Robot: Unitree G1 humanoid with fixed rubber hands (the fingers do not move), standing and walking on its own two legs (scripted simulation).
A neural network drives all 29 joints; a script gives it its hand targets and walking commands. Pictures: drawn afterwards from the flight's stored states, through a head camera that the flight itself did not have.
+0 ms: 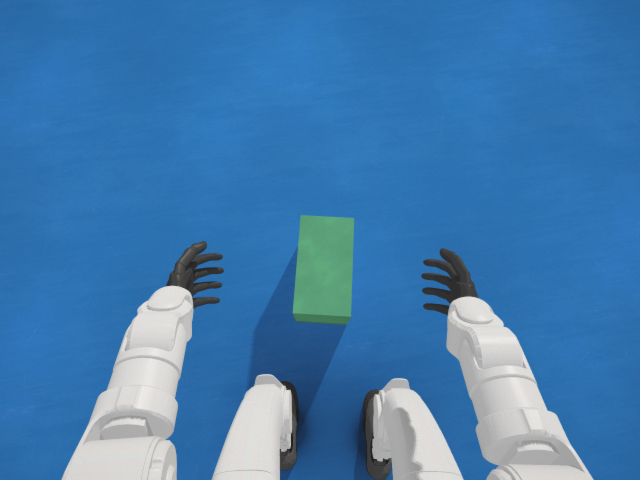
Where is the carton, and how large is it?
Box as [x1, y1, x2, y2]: [293, 215, 353, 324]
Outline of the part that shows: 301,215 293,302 294,317 296,321 346,324 350,317 353,218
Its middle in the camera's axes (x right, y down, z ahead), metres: +0.02 +0.09 +1.06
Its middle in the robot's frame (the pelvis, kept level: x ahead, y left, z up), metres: +0.51 +0.01 -0.62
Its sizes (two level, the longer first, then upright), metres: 0.259 0.142 0.157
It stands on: the floor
